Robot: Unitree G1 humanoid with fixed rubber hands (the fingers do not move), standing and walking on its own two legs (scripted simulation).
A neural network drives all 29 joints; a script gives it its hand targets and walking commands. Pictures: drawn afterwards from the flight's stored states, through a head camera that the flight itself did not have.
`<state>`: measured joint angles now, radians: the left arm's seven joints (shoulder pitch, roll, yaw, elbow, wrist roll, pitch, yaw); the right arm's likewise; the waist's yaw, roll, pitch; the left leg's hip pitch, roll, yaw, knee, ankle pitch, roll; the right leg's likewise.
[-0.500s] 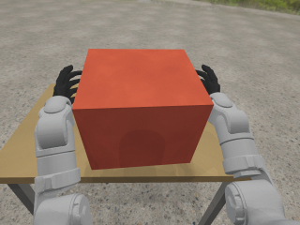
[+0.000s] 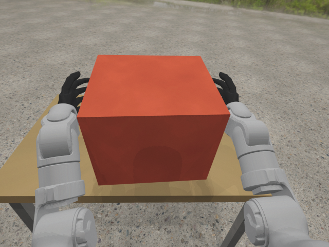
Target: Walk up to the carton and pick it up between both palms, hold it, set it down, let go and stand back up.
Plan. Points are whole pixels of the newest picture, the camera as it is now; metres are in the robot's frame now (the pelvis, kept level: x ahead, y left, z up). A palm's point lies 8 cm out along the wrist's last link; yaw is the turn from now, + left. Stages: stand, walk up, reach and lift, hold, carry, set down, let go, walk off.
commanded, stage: hold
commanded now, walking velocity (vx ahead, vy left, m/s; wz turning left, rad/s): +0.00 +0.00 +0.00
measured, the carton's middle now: (152, 117) +0.39 +0.01 +0.17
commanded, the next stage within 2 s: none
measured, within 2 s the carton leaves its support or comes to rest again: neither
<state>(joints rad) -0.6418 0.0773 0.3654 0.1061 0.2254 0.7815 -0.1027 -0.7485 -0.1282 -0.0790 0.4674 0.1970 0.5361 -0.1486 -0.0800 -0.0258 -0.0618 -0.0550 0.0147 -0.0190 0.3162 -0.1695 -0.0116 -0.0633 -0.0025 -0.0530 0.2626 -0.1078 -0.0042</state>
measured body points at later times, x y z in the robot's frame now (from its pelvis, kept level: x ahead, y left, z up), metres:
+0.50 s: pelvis +0.00 +0.00 +0.00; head -0.05 +0.02 +0.45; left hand +0.37 +0.19 +0.22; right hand +0.38 -0.17 +0.22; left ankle +0.01 +0.12 -0.75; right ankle +0.03 -0.12 -0.75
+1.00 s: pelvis -0.01 +0.00 +0.00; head -0.06 +0.02 +0.45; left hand +0.37 +0.19 +0.23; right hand +0.37 -0.17 +0.22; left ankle +0.01 +0.12 -0.75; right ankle +0.03 -0.12 -0.75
